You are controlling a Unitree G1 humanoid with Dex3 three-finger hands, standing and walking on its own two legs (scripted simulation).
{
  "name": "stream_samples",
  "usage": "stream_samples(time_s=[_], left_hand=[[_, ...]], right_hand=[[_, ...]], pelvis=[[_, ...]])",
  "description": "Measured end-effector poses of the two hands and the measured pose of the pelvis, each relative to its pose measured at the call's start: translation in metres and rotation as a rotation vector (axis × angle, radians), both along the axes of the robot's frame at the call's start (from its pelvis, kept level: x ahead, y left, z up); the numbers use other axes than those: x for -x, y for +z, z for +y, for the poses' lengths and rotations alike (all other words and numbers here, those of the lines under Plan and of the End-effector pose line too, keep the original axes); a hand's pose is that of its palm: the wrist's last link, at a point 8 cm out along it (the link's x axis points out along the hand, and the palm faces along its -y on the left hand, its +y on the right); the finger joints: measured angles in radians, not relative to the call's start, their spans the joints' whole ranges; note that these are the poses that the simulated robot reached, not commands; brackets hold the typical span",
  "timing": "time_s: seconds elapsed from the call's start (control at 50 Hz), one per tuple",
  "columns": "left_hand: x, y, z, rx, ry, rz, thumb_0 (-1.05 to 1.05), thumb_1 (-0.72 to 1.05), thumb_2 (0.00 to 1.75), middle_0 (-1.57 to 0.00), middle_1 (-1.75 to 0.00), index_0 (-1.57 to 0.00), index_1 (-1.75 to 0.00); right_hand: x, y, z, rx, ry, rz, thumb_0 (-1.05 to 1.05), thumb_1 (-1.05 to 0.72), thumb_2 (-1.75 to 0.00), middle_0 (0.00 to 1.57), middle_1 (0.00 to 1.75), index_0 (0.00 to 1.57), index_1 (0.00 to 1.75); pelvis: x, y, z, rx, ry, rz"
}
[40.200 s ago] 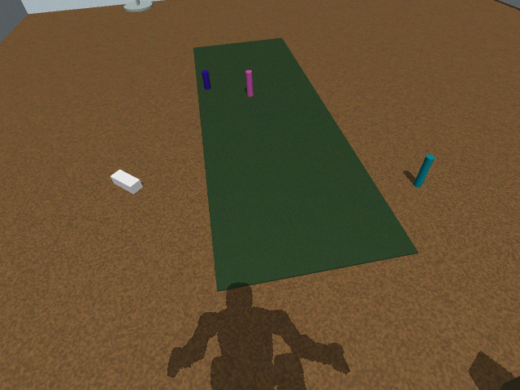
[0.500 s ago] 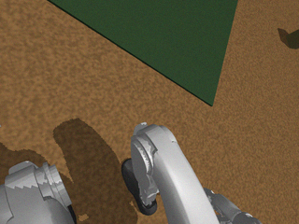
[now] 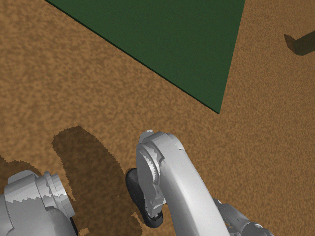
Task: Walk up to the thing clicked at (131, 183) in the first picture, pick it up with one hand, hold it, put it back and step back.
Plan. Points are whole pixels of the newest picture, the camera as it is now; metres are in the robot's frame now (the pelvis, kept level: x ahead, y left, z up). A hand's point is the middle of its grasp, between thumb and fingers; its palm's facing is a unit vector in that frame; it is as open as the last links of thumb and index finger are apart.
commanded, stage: open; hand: left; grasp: from above
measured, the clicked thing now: out of the picture +0.43 +0.36 -0.27
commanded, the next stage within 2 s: withdraw in 0.40 s
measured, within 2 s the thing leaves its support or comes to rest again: neither
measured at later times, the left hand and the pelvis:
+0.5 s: hand out of the picture +0.42 +0.34 -0.24, palm faces -0.46 -0.14 -0.88, open 13.9 cm; pelvis +0.00 +0.00 +0.00, yaw +0 degrees
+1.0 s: hand out of the picture +0.43 +0.38 -0.09, palm faces -0.37 -0.06 -0.93, open 14.0 cm; pelvis +0.00 +0.00 +0.03, yaw +5 degrees
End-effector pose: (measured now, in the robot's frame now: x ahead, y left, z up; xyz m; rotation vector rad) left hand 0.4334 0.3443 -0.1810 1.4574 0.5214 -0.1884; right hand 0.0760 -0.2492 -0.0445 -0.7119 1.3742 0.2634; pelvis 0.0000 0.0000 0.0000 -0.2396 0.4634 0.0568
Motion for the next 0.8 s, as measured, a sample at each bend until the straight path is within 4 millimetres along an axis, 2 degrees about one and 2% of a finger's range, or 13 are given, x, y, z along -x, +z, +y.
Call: stream_samples(time_s=[0.22,0.38,0.6,0.7,0.8], left_hand=[[0.004,0.002,0.007,-0.010,0.039,0.027,0.00,-0.40,0.90,-0.16,-0.92,-0.18,-0.91],[0.005,0.001,0.007,0.004,0.034,0.048,0.00,-0.47,0.97,-0.10,-0.99,-0.11,-0.98],[-0.002,0.004,-0.002,0.023,-0.014,-0.008,0.00,-0.48,0.97,-0.08,-1.01,-0.10,-1.00],[-0.007,0.017,0.002,0.000,0.019,-0.087,0.00,-0.47,0.96,-0.09,-1.01,-0.10,-0.99],[-0.014,0.051,0.016,-0.054,0.098,-0.177,0.00,-0.48,0.96,-0.09,-1.00,-0.11,-0.98]], right_hand=[[-0.009,-0.001,0.000,-0.021,0.012,-0.021,0.00,-0.89,-0.90,0.20,0.30,0.20,0.30],[0.001,-0.003,-0.005,-0.012,-0.004,0.009,0.00,-0.89,-0.90,0.20,0.30,0.20,0.30],[0.011,0.000,-0.005,0.008,-0.016,0.036,0.00,-0.89,-0.90,0.20,0.30,0.20,0.30],[0.008,0.000,-0.003,-0.006,-0.018,0.013,0.00,-0.89,-0.90,0.20,0.30,0.20,0.30],[-0.001,-0.004,-0.002,-0.051,-0.045,-0.022,0.00,-0.90,-0.90,0.20,0.30,0.20,0.30]], pelvis=[[0.000,0.001,-0.001,-0.005,0.006,0.001],[0.002,0.001,-0.003,-0.010,0.005,-0.005],[0.002,0.001,-0.003,-0.007,-0.001,-0.008],[0.001,0.001,-0.002,-0.007,-0.003,-0.001],[-0.001,0.003,-0.003,-0.012,0.003,0.032]])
